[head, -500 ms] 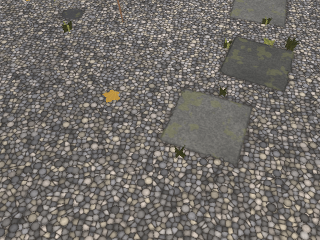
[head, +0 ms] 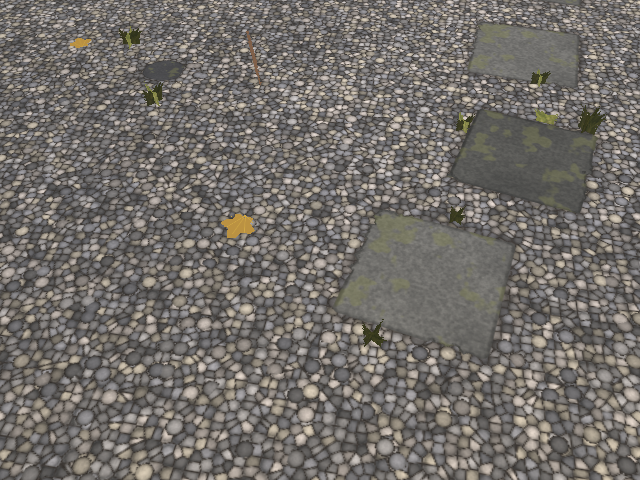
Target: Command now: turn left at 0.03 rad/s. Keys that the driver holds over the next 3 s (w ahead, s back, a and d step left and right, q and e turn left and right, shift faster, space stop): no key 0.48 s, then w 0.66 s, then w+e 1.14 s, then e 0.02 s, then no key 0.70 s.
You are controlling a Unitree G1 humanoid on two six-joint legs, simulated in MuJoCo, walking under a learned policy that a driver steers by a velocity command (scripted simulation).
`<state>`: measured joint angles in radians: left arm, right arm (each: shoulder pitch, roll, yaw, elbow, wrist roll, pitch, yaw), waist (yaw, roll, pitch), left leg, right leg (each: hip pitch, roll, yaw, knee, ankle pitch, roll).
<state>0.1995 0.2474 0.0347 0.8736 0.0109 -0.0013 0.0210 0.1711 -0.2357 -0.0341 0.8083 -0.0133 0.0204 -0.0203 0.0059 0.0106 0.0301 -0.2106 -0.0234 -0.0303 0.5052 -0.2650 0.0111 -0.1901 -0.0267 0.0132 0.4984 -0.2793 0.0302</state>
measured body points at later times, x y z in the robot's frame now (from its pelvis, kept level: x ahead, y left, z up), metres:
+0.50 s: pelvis +0.00 -0.01 +0.00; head +0.00 -0.01 +0.45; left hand +0.05 +0.25 -0.15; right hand +0.05 -0.26 -0.15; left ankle +0.00 +0.11 -0.74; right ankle -0.01 -0.14 -0.74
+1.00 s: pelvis +0.13 -0.03 +0.00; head +0.15 -0.04 +0.45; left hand +0.03 +0.21 -0.13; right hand +0.28 -0.28 -0.12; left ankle +0.22 +0.10 -0.67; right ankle +0.00 -0.14 -0.74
